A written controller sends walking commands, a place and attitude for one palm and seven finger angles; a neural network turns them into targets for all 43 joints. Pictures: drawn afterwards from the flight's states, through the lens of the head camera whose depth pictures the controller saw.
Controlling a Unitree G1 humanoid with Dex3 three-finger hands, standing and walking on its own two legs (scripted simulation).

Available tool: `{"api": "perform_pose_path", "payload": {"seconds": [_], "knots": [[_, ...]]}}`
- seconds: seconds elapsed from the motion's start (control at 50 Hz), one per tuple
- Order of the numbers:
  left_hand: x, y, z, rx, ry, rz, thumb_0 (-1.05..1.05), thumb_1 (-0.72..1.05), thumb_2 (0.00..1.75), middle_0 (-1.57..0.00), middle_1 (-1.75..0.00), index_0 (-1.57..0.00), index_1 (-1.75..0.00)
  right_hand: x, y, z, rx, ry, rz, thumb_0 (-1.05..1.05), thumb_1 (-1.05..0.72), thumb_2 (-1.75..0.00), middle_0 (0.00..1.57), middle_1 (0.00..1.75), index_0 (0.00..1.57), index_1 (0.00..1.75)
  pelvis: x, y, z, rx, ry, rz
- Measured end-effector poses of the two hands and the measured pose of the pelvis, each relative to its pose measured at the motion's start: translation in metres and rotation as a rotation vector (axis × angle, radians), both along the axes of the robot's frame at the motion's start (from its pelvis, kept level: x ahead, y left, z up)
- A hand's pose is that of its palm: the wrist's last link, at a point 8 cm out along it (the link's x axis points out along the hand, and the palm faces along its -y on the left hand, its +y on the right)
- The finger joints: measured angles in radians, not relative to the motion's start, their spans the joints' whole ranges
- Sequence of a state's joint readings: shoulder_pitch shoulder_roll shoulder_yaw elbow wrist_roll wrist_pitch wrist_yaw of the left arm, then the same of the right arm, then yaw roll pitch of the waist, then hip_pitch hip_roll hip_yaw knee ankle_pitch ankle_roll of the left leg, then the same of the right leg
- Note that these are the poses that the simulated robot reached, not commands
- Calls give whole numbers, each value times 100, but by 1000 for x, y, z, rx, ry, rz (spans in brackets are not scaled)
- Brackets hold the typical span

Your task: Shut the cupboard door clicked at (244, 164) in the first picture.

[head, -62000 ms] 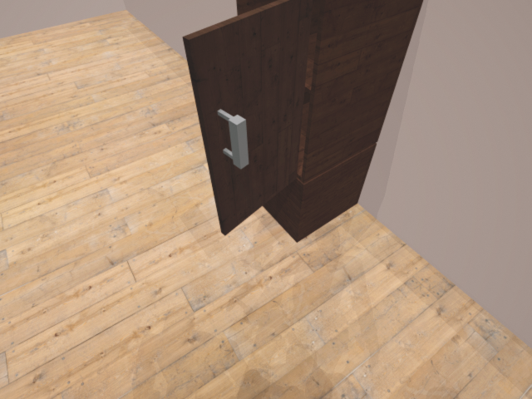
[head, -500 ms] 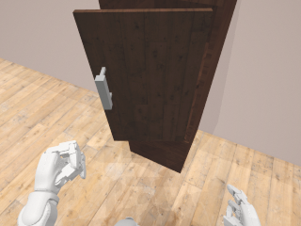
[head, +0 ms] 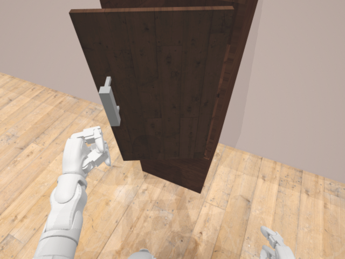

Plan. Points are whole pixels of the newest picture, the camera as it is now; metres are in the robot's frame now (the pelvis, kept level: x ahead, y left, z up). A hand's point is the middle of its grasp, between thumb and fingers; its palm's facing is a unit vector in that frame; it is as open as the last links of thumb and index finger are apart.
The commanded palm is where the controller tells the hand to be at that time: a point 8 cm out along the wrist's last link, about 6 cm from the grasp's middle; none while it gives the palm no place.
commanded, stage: bring the fist close to the handle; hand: left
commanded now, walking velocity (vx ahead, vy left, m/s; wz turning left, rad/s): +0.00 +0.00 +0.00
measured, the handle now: (112, 101) +0.50 +0.19 +0.07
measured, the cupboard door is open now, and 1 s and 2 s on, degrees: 25 25 5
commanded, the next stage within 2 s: push the door shut along its arc in 0.76 s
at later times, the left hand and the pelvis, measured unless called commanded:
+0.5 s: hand (117, 123) +0.41 +0.16 +0.08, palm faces +0.08 -1.00 +0.00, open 3.1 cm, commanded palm +0.38 +0.21 +0.08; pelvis +0.00 +0.00 +0.00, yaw -1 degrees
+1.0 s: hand (116, 125) +0.41 +0.16 +0.08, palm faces +0.05 -1.00 +0.00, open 3.1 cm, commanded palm +0.39 +0.21 +0.08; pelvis +0.00 +0.01 +0.00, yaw -1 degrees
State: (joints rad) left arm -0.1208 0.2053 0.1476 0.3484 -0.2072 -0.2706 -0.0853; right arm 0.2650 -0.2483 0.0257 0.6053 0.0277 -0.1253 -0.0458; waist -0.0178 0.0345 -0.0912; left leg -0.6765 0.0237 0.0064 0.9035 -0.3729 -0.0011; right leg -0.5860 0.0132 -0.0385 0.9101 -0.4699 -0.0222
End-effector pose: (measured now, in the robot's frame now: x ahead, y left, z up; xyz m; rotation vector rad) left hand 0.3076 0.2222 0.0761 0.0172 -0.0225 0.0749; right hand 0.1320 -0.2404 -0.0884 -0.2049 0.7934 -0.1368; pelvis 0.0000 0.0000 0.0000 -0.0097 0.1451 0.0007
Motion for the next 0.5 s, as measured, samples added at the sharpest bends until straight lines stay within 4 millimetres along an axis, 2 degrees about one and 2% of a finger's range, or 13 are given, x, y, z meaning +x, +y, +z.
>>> {"api": "perform_pose_path", "payload": {"seconds": [0.24,0.42,0.5], "knots": [[45,-15,1,-9,-1,-17,2,90,90,-130,-150,-130,-150,-21,-6,-9,-11,83,-40,1,-91,-90,20,30,20,30,-2,3,-2,-2,24,-5],[78,-10,2,-9,1,13,2,90,90,-130,-150,-130,-150,-48,-8,-17,-9,168,-79,1,-91,-90,20,30,20,30,-4,3,-4,-5,50,-11],[82,-11,4,-15,-8,2,2,90,90,-130,-150,-129,-150,-61,-9,-20,-2,210,-99,1,-91,-90,20,30,20,30,-3,4,-4,-5,58,-18]]}}
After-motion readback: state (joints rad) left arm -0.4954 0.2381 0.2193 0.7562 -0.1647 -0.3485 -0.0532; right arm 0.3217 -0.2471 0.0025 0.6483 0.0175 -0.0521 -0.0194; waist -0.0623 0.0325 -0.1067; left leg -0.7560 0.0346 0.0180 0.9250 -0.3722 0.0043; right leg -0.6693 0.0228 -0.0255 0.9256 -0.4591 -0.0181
